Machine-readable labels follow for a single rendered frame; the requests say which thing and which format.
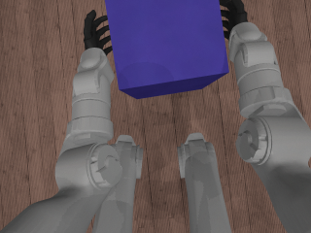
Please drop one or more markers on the right robot thigh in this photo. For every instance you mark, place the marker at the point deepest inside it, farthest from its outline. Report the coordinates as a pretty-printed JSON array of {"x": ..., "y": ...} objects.
[{"x": 207, "y": 210}]

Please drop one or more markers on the carton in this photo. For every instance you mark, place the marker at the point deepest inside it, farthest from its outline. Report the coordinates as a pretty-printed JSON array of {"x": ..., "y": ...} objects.
[{"x": 163, "y": 47}]

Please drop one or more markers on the robot left hand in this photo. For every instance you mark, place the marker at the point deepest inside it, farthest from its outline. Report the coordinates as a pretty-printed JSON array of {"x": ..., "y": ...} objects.
[{"x": 92, "y": 37}]

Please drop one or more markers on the robot left upper arm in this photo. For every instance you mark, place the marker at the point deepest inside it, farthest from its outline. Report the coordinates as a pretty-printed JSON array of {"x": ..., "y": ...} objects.
[{"x": 85, "y": 176}]

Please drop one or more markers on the robot right upper arm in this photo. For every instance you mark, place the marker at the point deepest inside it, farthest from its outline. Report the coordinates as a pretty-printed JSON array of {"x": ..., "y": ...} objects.
[{"x": 279, "y": 148}]

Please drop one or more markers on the left robot forearm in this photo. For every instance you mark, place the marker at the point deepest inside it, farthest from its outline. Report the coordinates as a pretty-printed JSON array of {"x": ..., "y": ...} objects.
[{"x": 91, "y": 102}]

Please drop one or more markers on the left robot shin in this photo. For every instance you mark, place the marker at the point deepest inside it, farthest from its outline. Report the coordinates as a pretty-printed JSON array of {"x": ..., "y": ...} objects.
[{"x": 124, "y": 138}]

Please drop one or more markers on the robot right hand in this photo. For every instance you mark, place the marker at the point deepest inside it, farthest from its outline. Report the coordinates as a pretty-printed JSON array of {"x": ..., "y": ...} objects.
[{"x": 235, "y": 14}]

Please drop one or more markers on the right robot forearm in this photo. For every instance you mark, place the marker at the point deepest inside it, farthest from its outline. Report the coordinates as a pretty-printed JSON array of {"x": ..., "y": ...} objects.
[{"x": 258, "y": 75}]

